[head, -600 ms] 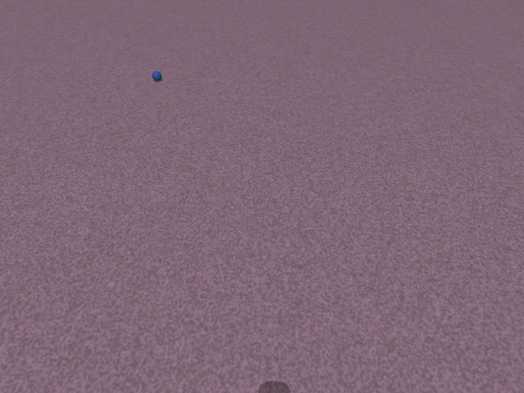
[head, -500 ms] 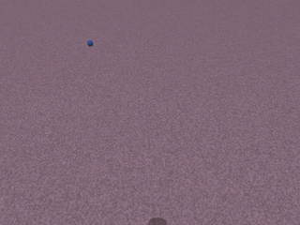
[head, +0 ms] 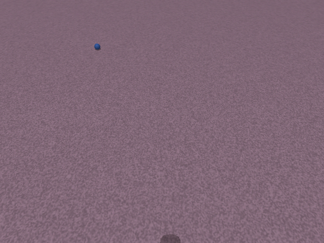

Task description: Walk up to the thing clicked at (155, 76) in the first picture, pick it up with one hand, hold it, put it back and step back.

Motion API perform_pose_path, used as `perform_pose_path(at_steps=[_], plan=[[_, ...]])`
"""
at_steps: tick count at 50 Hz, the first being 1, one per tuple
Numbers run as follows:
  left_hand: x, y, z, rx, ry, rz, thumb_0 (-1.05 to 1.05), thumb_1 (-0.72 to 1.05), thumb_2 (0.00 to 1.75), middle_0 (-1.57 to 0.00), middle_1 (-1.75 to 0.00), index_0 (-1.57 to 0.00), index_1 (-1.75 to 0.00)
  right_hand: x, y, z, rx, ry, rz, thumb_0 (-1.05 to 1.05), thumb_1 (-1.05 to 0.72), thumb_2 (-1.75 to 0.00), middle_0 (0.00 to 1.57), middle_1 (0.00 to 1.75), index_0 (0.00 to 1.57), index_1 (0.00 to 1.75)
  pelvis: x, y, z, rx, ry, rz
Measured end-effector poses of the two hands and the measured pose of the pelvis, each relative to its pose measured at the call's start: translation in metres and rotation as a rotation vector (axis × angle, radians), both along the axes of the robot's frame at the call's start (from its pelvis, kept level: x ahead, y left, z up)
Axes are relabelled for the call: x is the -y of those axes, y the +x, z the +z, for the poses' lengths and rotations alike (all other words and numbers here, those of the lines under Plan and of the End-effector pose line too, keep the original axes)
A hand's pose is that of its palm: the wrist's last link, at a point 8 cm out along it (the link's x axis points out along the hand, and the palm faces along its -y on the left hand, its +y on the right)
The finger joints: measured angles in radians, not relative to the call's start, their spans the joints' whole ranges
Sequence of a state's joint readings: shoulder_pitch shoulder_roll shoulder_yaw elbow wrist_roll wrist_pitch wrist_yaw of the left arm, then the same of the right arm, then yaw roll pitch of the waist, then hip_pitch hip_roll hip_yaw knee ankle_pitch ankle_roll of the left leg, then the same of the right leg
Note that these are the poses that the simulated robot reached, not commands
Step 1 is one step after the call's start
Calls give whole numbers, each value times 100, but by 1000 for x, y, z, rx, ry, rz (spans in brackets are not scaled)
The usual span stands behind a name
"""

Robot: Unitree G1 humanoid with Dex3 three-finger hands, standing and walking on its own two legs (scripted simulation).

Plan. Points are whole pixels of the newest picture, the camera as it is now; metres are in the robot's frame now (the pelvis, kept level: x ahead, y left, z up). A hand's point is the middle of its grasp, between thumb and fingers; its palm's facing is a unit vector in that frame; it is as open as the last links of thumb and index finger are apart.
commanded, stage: stand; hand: left
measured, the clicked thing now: (97, 46) +2.27 +0.74 -0.75
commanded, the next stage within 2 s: walk up in 0.52 s
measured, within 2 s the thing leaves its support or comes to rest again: neither
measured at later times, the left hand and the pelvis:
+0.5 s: hand out of the picture +0.08 +0.25 -0.16, palm faces -0.03 -0.94 -0.34, open 7.4 cm; pelvis +0.00 +0.00 +0.00, yaw +0 degrees
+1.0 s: hand (16, 238) +0.18 +0.42 -0.17, palm faces +0.08 -0.92 -0.37, open 7.4 cm; pelvis +0.14 +0.11 -0.02, yaw +7 degrees
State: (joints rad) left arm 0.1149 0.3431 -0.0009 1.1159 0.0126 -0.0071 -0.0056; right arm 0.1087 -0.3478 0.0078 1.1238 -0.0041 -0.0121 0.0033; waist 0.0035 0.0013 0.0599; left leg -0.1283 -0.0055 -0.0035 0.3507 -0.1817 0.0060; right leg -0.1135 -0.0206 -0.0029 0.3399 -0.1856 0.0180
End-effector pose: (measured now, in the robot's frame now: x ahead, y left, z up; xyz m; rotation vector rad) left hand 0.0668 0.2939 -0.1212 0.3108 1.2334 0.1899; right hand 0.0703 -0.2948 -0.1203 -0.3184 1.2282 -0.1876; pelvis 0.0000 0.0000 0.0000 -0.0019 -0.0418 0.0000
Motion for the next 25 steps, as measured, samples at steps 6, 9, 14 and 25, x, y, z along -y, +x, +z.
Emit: perform_pose_path(at_steps=[6,9,14,25], plan=[[0,1,0,-3,1,0,0,90,90,-20,-30,-20,-30,1,1,0,0,-3,0,0,-90,-90,21,30,20,30,0,1,0,-1,1,0],[0,2,0,-2,1,1,0,90,90,-20,-30,-20,-30,1,2,0,-2,-3,1,0,-90,-90,21,30,20,30,1,2,0,-2,1,0],[0,3,1,-1,3,2,0,90,90,-20,-30,-20,-30,2,3,0,-3,-2,2,0,-90,-90,21,30,20,30,1,3,0,-2,2,1],[2,4,2,0,7,0,0,90,90,-20,-30,-20,-30,3,6,-1,1,3,1,0,-90,-90,21,30,20,30,3,5,1,-3,3,1]])
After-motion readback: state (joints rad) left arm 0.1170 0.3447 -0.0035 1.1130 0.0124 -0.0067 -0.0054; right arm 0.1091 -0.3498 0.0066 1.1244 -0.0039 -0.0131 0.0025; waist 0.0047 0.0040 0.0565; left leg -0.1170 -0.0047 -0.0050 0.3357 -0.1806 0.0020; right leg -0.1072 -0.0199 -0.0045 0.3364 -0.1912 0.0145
